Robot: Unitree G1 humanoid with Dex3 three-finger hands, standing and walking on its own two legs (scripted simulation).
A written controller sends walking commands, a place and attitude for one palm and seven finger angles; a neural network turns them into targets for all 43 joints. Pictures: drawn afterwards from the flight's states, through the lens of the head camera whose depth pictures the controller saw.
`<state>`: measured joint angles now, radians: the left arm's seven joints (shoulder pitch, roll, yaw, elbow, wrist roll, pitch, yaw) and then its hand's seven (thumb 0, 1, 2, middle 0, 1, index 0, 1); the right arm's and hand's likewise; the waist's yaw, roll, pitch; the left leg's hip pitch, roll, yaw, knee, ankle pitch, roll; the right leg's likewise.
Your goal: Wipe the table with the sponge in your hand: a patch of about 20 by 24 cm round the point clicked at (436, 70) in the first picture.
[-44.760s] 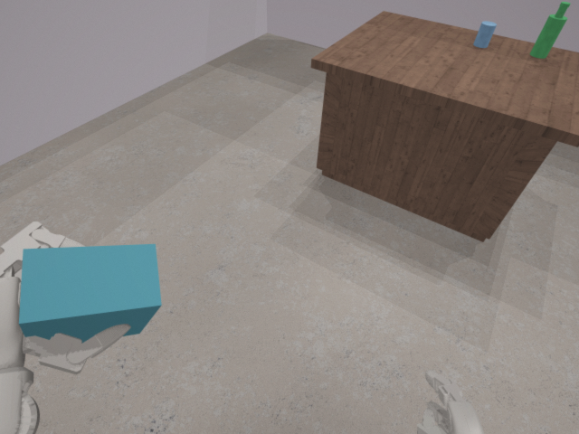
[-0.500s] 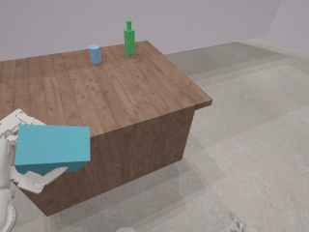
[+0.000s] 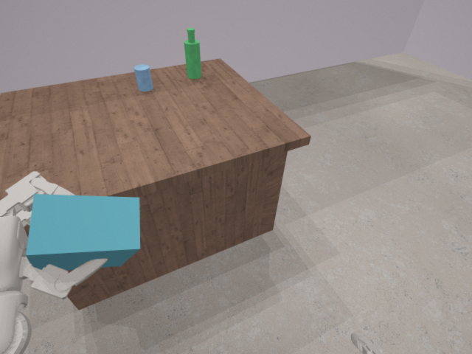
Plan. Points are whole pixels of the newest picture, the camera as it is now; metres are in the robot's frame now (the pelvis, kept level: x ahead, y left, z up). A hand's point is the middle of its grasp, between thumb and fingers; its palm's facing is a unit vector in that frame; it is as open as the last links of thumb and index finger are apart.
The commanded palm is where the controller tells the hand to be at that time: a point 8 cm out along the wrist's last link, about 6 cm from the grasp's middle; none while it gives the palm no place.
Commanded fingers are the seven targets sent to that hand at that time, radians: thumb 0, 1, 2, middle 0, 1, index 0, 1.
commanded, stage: stop stepping back and stand still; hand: left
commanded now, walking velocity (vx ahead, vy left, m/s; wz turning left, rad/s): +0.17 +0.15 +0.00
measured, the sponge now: (99, 236) +0.23 +0.20 +0.17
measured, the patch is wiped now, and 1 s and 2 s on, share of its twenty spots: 1.00 1.00 1.00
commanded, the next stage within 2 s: stand and wait in 0.52 s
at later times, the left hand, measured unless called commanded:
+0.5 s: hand (71, 246) +0.20 +0.21 +0.19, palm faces +0.39 -0.86 -0.34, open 10.0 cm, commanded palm +0.15 +0.26 +0.20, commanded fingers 0.00 0.10 1.30 -1.20 -1.60 -1.20 -1.60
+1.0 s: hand (52, 224) +0.23 +0.25 +0.18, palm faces +0.41 -0.85 -0.33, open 10.0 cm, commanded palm +0.18 +0.29 +0.20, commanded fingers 0.00 0.10 1.30 -1.20 -1.60 -1.20 -1.60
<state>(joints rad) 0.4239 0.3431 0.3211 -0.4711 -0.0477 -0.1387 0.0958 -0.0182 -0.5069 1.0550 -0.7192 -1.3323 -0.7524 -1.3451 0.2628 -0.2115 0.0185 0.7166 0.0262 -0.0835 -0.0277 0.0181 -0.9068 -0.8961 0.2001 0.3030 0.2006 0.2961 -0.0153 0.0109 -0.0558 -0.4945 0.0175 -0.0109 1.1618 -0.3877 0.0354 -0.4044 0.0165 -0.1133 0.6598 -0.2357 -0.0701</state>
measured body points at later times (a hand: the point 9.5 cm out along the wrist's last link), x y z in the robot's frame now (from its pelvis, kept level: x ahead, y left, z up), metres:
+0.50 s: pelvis -0.01 -0.02 +0.01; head -0.02 -0.01 +0.46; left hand +0.17 +0.26 +0.20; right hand +0.14 -0.26 -0.07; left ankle +0.00 +0.10 -0.69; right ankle +0.05 -0.11 -0.72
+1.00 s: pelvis +0.02 +0.01 +0.02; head +0.01 +0.02 +0.47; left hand +0.20 +0.30 +0.20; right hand +0.21 -0.22 -0.04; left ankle +0.01 +0.12 -0.72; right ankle +0.05 -0.11 -0.72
